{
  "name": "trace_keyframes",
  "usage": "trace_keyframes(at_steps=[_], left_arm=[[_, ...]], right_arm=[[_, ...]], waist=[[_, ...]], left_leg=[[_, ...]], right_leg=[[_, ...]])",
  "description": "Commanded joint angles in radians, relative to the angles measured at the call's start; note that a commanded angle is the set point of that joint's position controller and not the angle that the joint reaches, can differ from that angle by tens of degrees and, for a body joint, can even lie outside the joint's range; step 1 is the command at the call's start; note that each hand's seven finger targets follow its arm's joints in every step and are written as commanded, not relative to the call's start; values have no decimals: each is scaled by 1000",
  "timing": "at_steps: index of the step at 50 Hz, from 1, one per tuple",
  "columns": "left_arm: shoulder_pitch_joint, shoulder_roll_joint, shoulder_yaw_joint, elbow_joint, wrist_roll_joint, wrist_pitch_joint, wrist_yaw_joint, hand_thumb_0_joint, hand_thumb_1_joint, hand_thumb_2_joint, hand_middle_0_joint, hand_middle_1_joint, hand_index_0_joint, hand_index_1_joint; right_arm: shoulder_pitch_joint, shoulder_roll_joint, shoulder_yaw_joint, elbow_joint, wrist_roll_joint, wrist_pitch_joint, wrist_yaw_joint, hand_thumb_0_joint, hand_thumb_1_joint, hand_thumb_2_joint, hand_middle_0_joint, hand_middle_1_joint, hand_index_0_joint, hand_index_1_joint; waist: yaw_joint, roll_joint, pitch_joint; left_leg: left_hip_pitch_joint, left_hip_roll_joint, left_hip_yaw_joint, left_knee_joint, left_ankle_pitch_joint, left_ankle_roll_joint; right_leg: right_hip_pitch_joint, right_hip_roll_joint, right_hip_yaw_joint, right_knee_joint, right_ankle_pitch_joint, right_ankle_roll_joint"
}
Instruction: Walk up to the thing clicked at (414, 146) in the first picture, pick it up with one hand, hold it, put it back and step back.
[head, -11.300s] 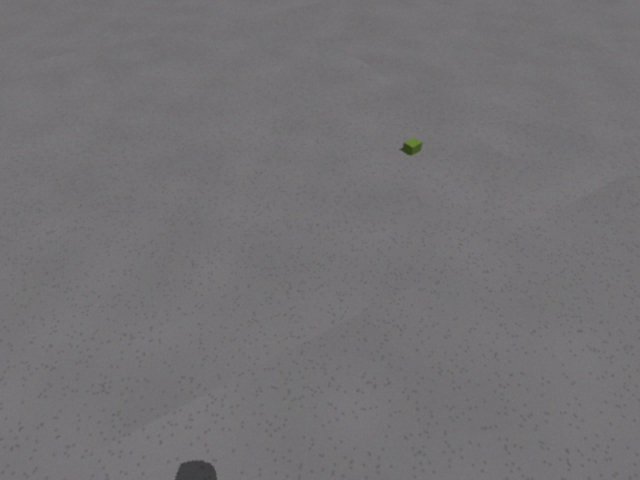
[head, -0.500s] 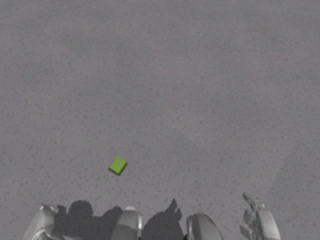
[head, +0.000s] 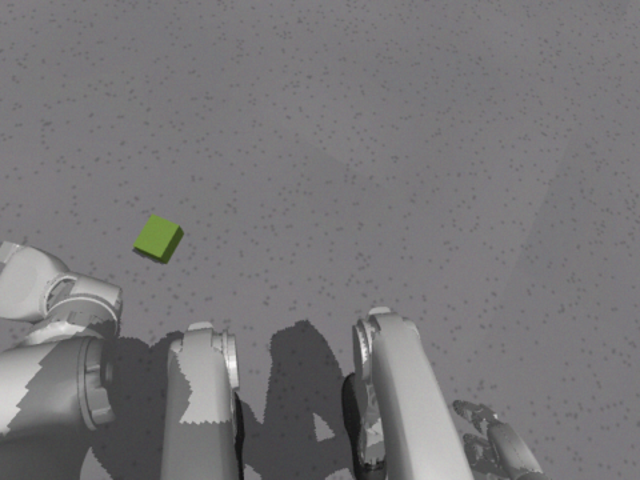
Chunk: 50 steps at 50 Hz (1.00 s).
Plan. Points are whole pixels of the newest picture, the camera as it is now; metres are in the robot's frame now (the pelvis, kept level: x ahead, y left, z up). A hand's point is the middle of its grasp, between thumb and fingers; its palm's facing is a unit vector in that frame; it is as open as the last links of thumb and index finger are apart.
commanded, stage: rise first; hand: left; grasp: from above
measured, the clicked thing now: (159, 239) +0.53 +0.28 -0.42
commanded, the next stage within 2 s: approach in 1.20 s
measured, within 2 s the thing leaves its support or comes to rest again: neither
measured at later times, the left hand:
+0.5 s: hand (103, 258) +0.44 +0.31 -0.23, palm faces -0.12 -0.42 -0.90, open 13.7 cm
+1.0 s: hand (118, 256) +0.46 +0.31 -0.28, palm faces -0.10 -0.45 -0.89, open 13.7 cm
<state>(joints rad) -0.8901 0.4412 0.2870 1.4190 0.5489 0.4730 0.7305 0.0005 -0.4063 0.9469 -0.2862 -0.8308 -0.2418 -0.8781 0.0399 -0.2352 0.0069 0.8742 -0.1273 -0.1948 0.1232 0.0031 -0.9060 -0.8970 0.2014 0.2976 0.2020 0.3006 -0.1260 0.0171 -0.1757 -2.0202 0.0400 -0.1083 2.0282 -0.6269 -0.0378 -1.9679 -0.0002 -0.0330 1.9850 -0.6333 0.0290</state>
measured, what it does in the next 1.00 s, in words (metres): lowers itself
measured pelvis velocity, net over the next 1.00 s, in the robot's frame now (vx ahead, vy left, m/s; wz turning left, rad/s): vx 0.01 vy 0.00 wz -0.08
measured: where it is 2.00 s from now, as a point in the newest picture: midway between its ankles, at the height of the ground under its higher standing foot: (298, 458)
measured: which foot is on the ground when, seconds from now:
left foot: down 0.00-1.00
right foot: down 0.00-1.00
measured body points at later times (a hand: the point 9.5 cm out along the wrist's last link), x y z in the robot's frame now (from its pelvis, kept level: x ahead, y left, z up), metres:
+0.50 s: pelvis +0.00 +0.01 -0.08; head +0.24 +0.03 +0.30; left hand +0.45 +0.33 -0.17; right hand +0.02 -0.27 -0.20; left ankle +0.09 +0.14 -0.41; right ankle +0.10 -0.13 -0.41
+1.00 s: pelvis +0.01 +0.00 -0.11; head +0.27 +0.03 +0.25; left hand +0.46 +0.32 -0.23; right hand +0.01 -0.26 -0.23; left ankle +0.09 +0.14 -0.41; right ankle +0.10 -0.13 -0.41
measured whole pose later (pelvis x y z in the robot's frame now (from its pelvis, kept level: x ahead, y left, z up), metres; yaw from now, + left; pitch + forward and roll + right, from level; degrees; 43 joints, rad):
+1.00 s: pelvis +0.01 +0.00 -0.11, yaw -5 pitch +34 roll -7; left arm -1.22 0.75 0.47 1.70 0.66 0.45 0.67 0.00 -0.47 0.97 -0.19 -0.94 -0.16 -0.97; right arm 0.12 -0.32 0.07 0.88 -0.15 -0.24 0.30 0.00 -0.91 -0.90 0.20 0.30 0.20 0.30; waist -0.25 0.02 0.03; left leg -2.33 0.04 -0.18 2.41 -0.69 -0.04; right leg -2.27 0.04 -0.06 2.32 -0.67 0.05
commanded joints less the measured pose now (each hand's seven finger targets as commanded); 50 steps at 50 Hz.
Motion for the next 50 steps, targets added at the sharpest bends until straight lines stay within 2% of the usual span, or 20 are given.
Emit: trace_keyframes(at_steps=[1, 5, 6, 7, 8, 10, 12, 14, 15, 20, 21, 28, 31, 32, 36, 39, 40, 41, 45, 50], left_arm=[[-355, 280, 17, -30, 23, 13, 21, 0, -398, 943, -278, -788, -233, -838], [-465, 310, 32, 0, 8, 0, -8, 0, -417, 957, -244, -832, -205, -876], [-478, 304, 26, 18, 6, -3, -12, 0, -439, 974, -220, -857, -183, -899], [-513, 328, 43, 15, 8, -8, -16, 0, -459, 986, -196, -887, -162, -926], [-517, 312, 38, 42, 7, -8, -19, 0, -467, 994, -185, -899, -154, -936], [-565, 344, 60, 38, 11, -9, -18, 0, -462, 986, -188, -904, -158, -938], [-572, 347, 60, 77, 32, -3, -22, 0, -491, 1009, -169, -914, -138, -950], [-591, 392, 78, 64, 60, 0, -26, 0, -505, 1012, -143, -947, -118, -977], [-569, 369, 65, 108, 70, 5, -31, 0, -534, 1038, -140, -937, -106, -976], [-544, 427, 97, 159, 137, 12, -25, 0, -494, 987, -152, -959, -134, -981], [-534, 402, 84, 167, 134, 9, -29, 0, -501, 998, -153, -951, -131, -978], [-562, 465, 99, 164, 127, -24, -58, 0, -465, 956, -168, -961, -157, -976], [-609, 524, 133, 129, 135, -34, -46, 0, -430, 916, -176, -975, -176, -977], [-610, 514, 132, 133, 141, -36, -38, 0, -435, 921, -167, -979, -168, -981], [-621, 556, 164, 125, 147, -35, -16, 0, -418, 909, -179, -957, -178, -961], [-629, 543, 149, 125, 149, -26, -9, 0, -481, 965, -152, -965, -137, -983], [-634, 550, 162, 119, 150, -25, -8, 0, -486, 968, -146, -966, -132, -984], [-614, 548, 165, 131, 145, -23, -6, 0, -490, 975, -164, -930, -140, -957], [-611, 553, 146, 151, 140, -19, -24, 0, -495, 976, -166, -924, -139, -954], [-611, 556, 154, 184, 141, -18, -18, 0, -468, 953, -181, -913, -157, -940]], right_arm=[[114, -217, -73, -22, 8, -42, 36, 0, -896, -900, 201, 300, 201, 300], [169, -246, -74, 9, 18, -58, 65, 0, -895, -900, 201, 300, 201, 300], [191, -247, -75, 25, 19, -61, 72, 0, -893, -899, 201, 300, 201, 300], [198, -254, -73, 23, 21, -65, 77, 0, -895, -899, 200, 300, 200, 300], [215, -249, -71, 31, 21, -68, 85, 0, -893, -898, 200, 299, 200, 299], [223, -272, -73, 23, 28, -72, 94, 0, -896, -899, 200, 299, 200, 299], [243, -274, -68, 32, 31, -71, 105, 0, -897, -900, 200, 299, 200, 299], [251, -287, -74, 30, 32, -67, 113, 0, -899, -900, 200, 299, 200, 299], [259, -285, -68, 36, 31, -65, 120, 0, -898, -900, 200, 299, 200, 299], [293, -307, -70, 22, 32, -60, 142, 0, -901, -900, 200, 299, 200, 299], [299, -295, -71, 23, 27, -57, 145, 0, -898, -898, 200, 299, 200, 299], [345, -293, -45, 20, 7, -64, 166, 0, -903, -899, 200, 300, 200, 300], [353, -311, -40, 17, -3, -71, 168, 0, -905, -900, 200, 300, 200, 300], [360, -303, -35, 15, -5, -70, 173, 0, -903, -899, 200, 300, 200, 300], [348, -319, -32, 21, -14, -63, 174, 0, -902, -899, 200, 300, 200, 300], [345, -322, -26, 19, -21, -54, 176, 0, -903, -900, 200, 300, 200, 300], [357, -324, -27, 16, -20, -53, 178, 0, -903, -900, 200, 300, 200, 300], [351, -328, -26, 19, -19, -49, 179, 0, -902, -900, 200, 300, 200, 300], [342, -327, -12, 25, -22, -46, 180, 0, -906, -901, 200, 300, 200, 300], [357, -344, -2, 19, -26, -48, 187, 0, -907, -900, 200, 300, 200, 300]], waist=[[-17, 143, -617], [-59, 157, -601], [-64, 163, -604], [-64, 177, -609], [-70, 177, -609], [-72, 217, -624], [-72, 246, -607], [-70, 287, -617], [-72, 280, -600], [-76, 256, -580], [-87, 245, -560], [-127, 142, -545], [-119, 185, -596], [-129, 198, -595], [-112, 253, -600], [-131, 275, -582], [-139, 273, -578], [-126, 281, -587], [-151, 253, -524], [-156, 254, -529]], left_leg=[[420, -17, 81, -163, -7, 25], [356, -14, 74, -110, -38, 28], [345, -14, 71, -105, -44, 26], [353, -12, 65, -96, -41, 26], [354, -10, 62, -91, -35, 24], [387, -7, 49, -89, -25, 20], [398, -3, 41, -79, -8, 16], [419, -4, 35, -69, 30, 15], [398, -1, 33, -60, 35, 15], [327, -8, 43, -8, 105, 27], [302, -8, 54, 7, 113, 30], [155, -14, 93, 112, 149, 58], [175, -11, 94, 137, 153, 56], [176, -9, 95, 142, 153, 53], [199, -5, 82, 135, 123, 46], [205, 0, 73, 143, 121, 44], [210, -1, 69, 139, 124, 41], [209, 2, 67, 136, 127, 37], [170, 1, 57, 159, 122, 46], [171, 7, 49, 163, 155, 40]], right_leg=[[200, 17, -37, -233, -33, -37], [148, 23, -48, -172, -44, -36], [145, 25, -55, -157, -46, -36], [129, 23, -60, -140, -29, -37], [118, 24, -67, -123, -16, -37], [71, 20, -81, -95, 14, -42], [28, 17, -91, -61, 44, -45], [10, 14, -93, -29, 85, -50], [2, 16, -99, -14, 88, -51], [27, 24, -100, 32, 161, -49], [43, 28, -97, 24, 165, -47], [158, 44, -86, 20, 202, -25], [167, 43, -88, 39, 205, -27], [169, 46, -91, 39, 208, -27], [132, 46, -109, 65, 171, -37], [115, 52, -121, 74, 176, -36], [111, 51, -125, 76, 174, -38], [116, 54, -127, 82, 177, -40], [86, 56, -134, 88, 172, -36], [125, 63, -138, 99, 211, -37]])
